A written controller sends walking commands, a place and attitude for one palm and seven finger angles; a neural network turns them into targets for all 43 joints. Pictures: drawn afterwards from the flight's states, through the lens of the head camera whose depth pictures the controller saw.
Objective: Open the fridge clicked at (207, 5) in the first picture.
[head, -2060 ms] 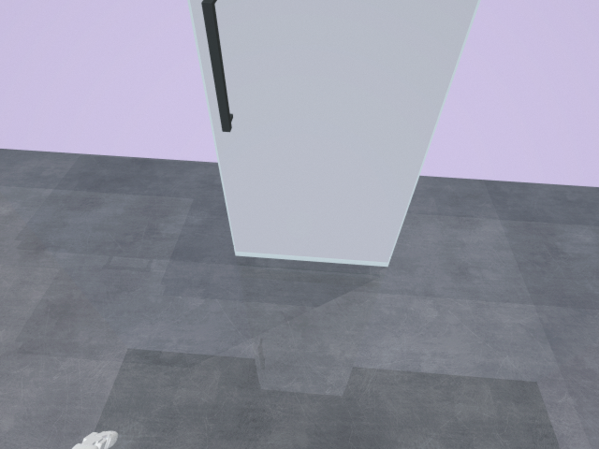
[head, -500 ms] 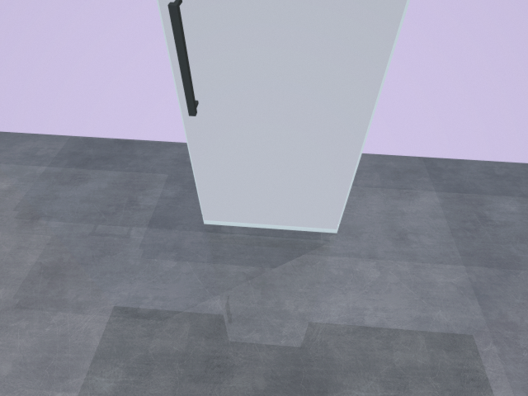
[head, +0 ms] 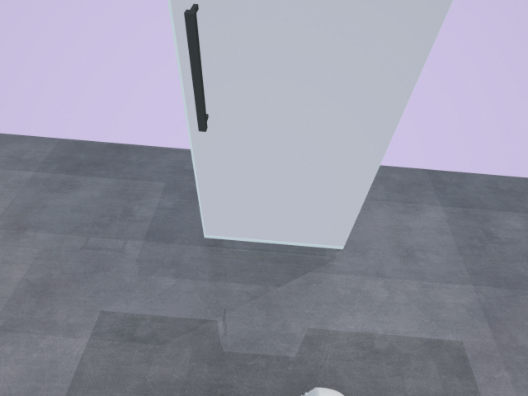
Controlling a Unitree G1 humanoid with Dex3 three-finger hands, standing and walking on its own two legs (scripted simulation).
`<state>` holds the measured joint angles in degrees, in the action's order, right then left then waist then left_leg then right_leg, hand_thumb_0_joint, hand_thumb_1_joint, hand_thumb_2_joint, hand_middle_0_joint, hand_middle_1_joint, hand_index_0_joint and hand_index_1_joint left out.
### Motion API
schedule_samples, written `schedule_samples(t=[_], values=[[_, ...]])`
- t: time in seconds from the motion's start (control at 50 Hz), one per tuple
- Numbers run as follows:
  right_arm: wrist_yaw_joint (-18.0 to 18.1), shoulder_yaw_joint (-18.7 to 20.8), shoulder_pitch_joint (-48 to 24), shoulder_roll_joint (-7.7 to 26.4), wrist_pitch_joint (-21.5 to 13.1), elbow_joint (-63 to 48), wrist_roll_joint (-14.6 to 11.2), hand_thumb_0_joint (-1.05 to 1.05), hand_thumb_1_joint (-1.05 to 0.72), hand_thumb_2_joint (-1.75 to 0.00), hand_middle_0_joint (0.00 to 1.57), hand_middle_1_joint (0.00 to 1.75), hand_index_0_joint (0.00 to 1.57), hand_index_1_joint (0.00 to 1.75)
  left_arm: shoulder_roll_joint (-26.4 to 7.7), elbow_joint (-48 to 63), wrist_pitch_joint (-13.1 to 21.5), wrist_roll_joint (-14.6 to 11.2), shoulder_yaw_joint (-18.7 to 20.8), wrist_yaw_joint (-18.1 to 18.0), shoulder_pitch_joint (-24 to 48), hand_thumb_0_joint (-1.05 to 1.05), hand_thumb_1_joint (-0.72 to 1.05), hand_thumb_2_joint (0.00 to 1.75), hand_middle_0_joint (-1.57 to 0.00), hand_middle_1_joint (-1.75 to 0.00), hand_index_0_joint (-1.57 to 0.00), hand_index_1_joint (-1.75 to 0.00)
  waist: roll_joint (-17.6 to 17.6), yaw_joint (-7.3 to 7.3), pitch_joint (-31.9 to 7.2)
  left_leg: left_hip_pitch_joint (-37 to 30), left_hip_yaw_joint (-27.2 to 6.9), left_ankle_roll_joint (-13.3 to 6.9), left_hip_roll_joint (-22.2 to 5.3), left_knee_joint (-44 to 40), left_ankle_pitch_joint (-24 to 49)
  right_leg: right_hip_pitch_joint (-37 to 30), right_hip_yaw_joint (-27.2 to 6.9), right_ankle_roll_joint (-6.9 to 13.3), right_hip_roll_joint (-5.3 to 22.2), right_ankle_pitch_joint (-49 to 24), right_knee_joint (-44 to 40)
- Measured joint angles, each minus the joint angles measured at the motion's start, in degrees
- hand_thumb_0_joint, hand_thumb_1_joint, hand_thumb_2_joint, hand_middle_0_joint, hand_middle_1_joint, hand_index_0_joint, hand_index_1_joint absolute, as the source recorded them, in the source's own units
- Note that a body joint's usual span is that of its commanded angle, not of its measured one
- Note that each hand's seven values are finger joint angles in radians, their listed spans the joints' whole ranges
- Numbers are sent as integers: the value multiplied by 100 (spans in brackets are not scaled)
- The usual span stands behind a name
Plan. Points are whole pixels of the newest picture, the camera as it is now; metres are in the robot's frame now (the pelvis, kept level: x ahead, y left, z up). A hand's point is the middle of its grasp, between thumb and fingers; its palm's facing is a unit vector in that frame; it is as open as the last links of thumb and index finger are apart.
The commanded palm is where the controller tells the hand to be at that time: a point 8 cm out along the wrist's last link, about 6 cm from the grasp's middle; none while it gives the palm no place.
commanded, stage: take the last steps up to it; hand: left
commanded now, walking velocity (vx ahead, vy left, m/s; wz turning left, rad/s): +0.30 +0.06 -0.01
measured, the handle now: (199, 74) +0.81 +0.20 +0.07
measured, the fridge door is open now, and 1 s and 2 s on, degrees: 0 0 0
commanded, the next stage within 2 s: come to a stop and stand still in 0.56 s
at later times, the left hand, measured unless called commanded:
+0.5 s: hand (173, 342) +0.25 +0.18 -0.17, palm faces +0.07 -0.97 -0.22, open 7.1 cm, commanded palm none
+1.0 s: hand (164, 295) +0.34 +0.22 -0.18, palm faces +0.03 -0.97 -0.23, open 7.4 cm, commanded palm none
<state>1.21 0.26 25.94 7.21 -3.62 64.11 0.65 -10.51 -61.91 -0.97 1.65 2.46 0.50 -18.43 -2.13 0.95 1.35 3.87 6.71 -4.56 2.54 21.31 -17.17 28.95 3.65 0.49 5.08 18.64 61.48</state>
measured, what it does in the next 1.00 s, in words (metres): walks ahead: right foot, then left foot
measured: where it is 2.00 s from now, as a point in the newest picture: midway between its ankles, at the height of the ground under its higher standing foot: (252, 395)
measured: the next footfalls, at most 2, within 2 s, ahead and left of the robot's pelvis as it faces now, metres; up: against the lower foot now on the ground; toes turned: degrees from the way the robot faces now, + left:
right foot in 0.28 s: +0.26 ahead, -0.11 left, +0.00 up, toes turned -8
left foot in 0.66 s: +0.37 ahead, +0.15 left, +0.00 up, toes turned +8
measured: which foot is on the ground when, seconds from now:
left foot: down 0.00-0.30, up 0.32-0.64, down 0.66-1.00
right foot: up 0.00-0.26, down 0.28-0.66, up 0.68-1.00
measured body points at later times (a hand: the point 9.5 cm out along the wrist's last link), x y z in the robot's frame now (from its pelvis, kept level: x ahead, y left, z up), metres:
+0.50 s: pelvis +0.19 -0.01 -0.01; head +0.20 -0.01 +0.44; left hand +0.24 +0.23 -0.16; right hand +0.21 -0.24 -0.16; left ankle +0.21 +0.13 -0.68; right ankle +0.22 -0.11 -0.74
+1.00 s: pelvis +0.29 +0.03 +0.00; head +0.32 +0.03 +0.44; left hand +0.34 +0.27 -0.16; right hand +0.34 -0.21 -0.16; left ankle +0.33 +0.14 -0.74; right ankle +0.31 -0.09 -0.71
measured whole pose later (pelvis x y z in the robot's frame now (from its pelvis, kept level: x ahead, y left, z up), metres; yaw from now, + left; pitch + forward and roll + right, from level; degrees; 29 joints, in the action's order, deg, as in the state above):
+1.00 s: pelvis +0.29 +0.03 +0.00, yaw -2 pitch -2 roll +0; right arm 2.7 3.1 9.7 9.1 0.6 59.6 1.3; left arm -10.0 -57.3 -3.1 1.2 3.7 -1.7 -12.4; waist -0.1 0.3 5.6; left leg 14.2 8.4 -1.0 -3.6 28.3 -12.2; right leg 22.4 2.5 -0.5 1.5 24.6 47.3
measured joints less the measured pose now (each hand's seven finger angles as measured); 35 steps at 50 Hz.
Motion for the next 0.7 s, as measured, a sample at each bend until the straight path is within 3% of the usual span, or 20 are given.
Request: schedule_samples(t=[0.12, 0.24, 0.28, 0.36, 0.4, 0.44, 0.5, 0.6, 0.66, 0.7], values=[[51, 1, 343, -287, -54, 322, -2, 0, -90, -90, 20, 30, 20, 30, 71, 190, 39, -11, 85, -38, 506, 1, 93, 89, -20, -30, -20, -30, 57, 76, 159, -605, -13, 12, 106, -515, -91, 374, 119, -44, 96, -552, -984], [65, 52, 426, -277, -53, 473, 26, 0, -90, -90, 21, 30, 20, 30, 150, 398, 153, -23, 93, -29, 983, 1, 93, 89, -19, -30, -19, -30, 241, 217, 286, -1034, 29, 133, 12, -252, -722, -53, 323, 204, -171, -506, -2182], [53, 68, 465, -277, -28, 503, -2, 0, -90, -90, 21, 30, 20, 30, 158, 509, 302, 2, 80, -30, 1056, 1, 92, 89, -19, -30, -19, -30, 258, 204, 280, -857, 4, 175, -79, 578, -1132, -450, 393, 356, -289, -805, -2610], [-18, 175, 69, -159, 126, 395, -26, 0, -90, -90, 21, 30, 20, 30, 240, 598, 521, -43, 67, -94, 1036, 0, 91, 89, -19, -30, -20, -30, 343, 92, 309, 861, -387, 187, -295, 4323, -945, -717, 555, 362, -339, -444, -2321], [-40, 234, -256, -26, 197, 216, 22, 0, -90, -90, 20, 30, 20, 30, 292, 526, 500, -37, 56, -155, 875, 0, 91, 89, -20, -30, -20, -30, 376, 70, 226, 1596, -453, 228, -482, 4914, -585, -982, 584, 288, -384, -404, -2607], [-53, 273, -591, 78, 227, -17, 54, 0, -91, -90, 20, 30, 20, 30, 265, 464, 508, -62, 161, -266, 692, -1, 94, 89, -20, -30, -20, -30, 372, 64, 128, 2140, -479, 322, -693, 4719, -341, -1213, 588, 238, -419, -486, -2942], [-95, 316, -1024, 174, 219, -365, 56, 0, -91, -90, 20, 30, 19, 30, 122, 316, 450, -12, 155, -237, 439, -2, 95, 89, -20, -30, -20, -30, 315, 41, -3, 2520, -421, 446, -919, 3712, -8, -1484, 546, 198, -416, -519, -3308], [-169, 334, -1452, 315, 143, -689, 48, 0, -92, -90, 20, 29, 19, 30, 26, 129, 352, 13, 118, -130, 104, -1, 94, 89, -20, -30, -20, -30, 226, -147, -53, 2280, -280, 518, -898, 2092, 283, -1835, 467, -3, -312, -282, -3405], [-182, 287, -1486, 379, 32, -790, 58, 0, -92, -90, 20, 30, 19, 30, 16, 83, 266, -7, 124, -109, -128, -1, 92, 89, -20, -30, -20, -30, 213, -238, -74, 1732, -163, 482, -770, 1179, 559, -1882, 429, -101, -224, 157, -2954], [-130, 244, -1514, 306, -11, -790, 91, 0, -91, -90, 20, 30, 19, 30, -33, 14, 161, -28, 132, -123, -142, 0, 92, 89, -20, -30, -20, -30, 62, -253, -8, 1713, -64, 342, -640, 1420, 475, -1552, 203, -20, -151, 885, -1890]])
